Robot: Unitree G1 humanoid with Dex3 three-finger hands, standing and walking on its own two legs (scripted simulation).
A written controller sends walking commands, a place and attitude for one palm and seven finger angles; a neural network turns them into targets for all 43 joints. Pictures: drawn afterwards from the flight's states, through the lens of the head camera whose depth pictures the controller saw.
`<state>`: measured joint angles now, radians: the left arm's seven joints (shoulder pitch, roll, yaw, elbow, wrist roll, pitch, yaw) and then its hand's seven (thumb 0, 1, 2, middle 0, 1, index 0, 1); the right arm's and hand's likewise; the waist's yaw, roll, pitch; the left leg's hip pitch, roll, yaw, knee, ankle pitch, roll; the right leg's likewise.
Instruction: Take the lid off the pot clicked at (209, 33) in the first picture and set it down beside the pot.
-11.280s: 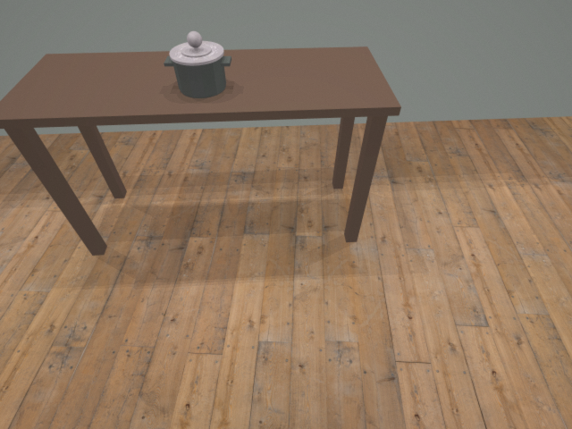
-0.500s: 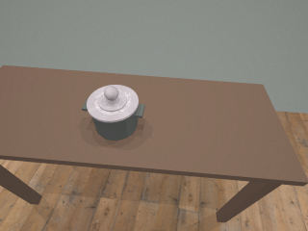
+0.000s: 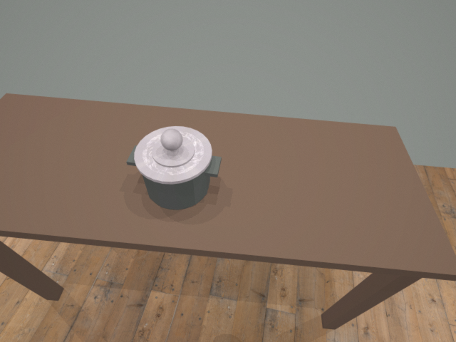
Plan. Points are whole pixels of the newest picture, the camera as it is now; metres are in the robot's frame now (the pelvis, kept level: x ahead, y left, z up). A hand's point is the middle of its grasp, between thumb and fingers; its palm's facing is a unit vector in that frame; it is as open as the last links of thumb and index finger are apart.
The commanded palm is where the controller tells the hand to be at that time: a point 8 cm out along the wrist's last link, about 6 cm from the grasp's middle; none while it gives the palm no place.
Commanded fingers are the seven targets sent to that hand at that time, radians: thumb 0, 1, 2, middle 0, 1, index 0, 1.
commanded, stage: look again from close up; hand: left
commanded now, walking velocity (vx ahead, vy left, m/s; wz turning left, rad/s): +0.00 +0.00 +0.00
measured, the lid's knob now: (171, 139) +0.47 +0.15 +0.08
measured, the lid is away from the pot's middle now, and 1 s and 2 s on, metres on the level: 0.00 0.00 0.00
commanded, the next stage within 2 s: lift the closed hand beside the body in 1.02 s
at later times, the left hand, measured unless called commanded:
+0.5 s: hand out of the picture -0.03 +0.17 -0.18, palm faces +0.02 -0.99 -0.14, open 7.4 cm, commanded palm none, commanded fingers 0.00 0.90 0.90 -0.20 -0.30 -0.20 -0.30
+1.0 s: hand out of the picture -0.04 +0.18 -0.18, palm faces +0.02 -0.99 -0.14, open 7.4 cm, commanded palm none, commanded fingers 0.00 0.90 0.90 -0.20 -0.30 -0.20 -0.30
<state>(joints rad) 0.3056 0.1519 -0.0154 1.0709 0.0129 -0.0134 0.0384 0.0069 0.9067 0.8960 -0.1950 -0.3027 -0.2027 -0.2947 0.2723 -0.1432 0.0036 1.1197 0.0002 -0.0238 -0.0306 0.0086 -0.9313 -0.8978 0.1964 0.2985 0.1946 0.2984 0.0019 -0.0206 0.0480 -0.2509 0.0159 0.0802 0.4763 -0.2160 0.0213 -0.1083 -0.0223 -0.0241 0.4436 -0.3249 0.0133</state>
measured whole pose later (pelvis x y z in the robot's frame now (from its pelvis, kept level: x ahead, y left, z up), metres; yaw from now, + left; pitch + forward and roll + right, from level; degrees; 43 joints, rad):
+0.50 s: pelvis +0.00 +0.02 +0.00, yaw +0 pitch +0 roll +0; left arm 0.34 0.13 -0.02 1.11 0.01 -0.01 0.04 0.01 0.91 0.90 -0.20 -0.30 -0.20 -0.29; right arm 0.29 -0.12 0.00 1.14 0.00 -0.03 -0.03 0.01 -0.92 -0.90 0.20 0.30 0.19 0.30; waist 0.00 -0.03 0.06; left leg -0.26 -0.01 0.09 0.47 -0.21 0.05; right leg -0.11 -0.05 -0.02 0.44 -0.32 0.04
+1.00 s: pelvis +0.00 +0.03 +0.00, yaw +0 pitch +0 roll +0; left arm 0.34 0.13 -0.02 1.11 0.02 -0.01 0.04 0.01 0.91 0.90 -0.19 -0.30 -0.20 -0.29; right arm 0.30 -0.11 0.00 1.14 0.00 -0.03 -0.03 0.01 -0.92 -0.90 0.20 0.30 0.19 0.30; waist 0.00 -0.03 0.06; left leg -0.26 -0.02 0.10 0.47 -0.21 0.06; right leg -0.12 -0.06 -0.01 0.43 -0.31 0.05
